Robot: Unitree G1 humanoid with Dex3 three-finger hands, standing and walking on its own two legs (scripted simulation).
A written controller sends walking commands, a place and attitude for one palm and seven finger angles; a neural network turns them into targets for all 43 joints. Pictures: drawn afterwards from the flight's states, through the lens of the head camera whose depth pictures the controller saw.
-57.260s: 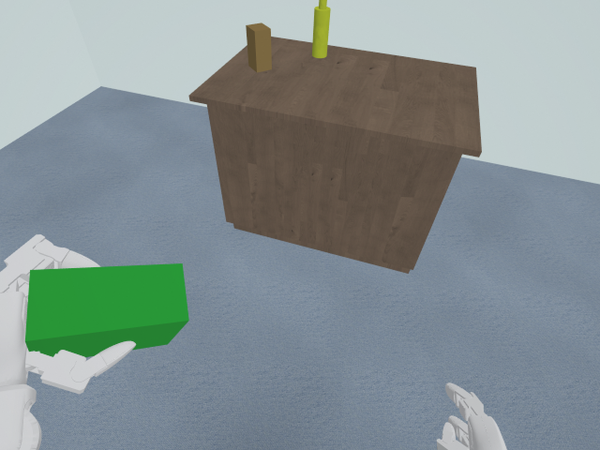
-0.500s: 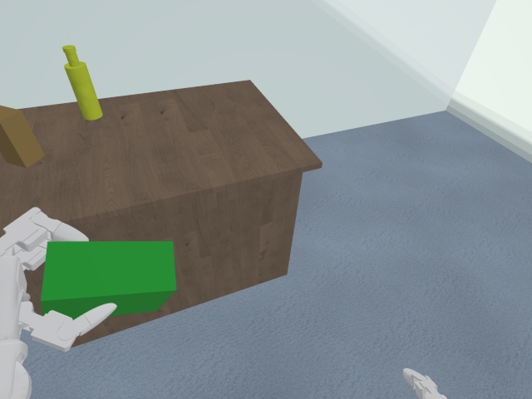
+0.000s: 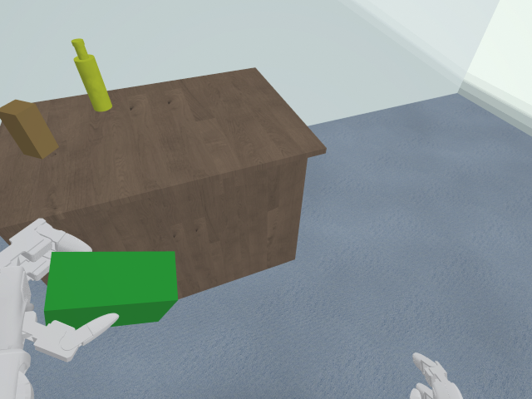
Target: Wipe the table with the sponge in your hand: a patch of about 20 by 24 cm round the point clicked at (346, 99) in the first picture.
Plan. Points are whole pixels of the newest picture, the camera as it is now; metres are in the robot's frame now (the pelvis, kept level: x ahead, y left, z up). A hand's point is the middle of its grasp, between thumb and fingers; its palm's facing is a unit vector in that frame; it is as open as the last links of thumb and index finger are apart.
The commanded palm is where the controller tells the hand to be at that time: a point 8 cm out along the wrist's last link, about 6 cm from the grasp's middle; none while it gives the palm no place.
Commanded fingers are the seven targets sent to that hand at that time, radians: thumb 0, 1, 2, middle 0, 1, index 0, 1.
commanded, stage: stop stepping back and stand still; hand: left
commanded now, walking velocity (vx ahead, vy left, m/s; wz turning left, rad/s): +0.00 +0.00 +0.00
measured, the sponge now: (131, 290) +0.23 +0.18 +0.11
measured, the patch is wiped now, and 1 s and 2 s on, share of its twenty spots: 0.90 0.90 0.90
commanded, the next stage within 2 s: stand and wait in 0.76 s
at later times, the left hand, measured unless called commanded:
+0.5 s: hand (44, 263) +0.23 +0.28 +0.15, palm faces +0.37 -0.85 -0.37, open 10.3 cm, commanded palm +0.18 +0.32 +0.18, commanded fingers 0.00 0.10 1.30 -1.20 -1.60 -1.20 -1.60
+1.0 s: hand (29, 271) +0.22 +0.29 +0.16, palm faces +0.38 -0.85 -0.36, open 10.3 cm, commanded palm +0.17 +0.33 +0.18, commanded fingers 0.00 0.10 1.30 -1.20 -1.60 -1.20 -1.60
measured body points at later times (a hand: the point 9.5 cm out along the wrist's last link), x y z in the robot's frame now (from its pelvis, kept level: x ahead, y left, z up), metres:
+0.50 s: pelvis +0.02 +0.04 +0.00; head +0.03 +0.05 +0.45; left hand +0.21 +0.32 +0.17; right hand +0.21 -0.18 -0.07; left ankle +0.02 +0.14 -0.74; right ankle +0.04 -0.08 -0.74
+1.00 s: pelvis +0.01 +0.05 +0.00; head +0.00 +0.05 +0.45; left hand +0.19 +0.33 +0.18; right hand +0.19 -0.19 -0.07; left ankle +0.02 +0.14 -0.74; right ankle +0.04 -0.08 -0.74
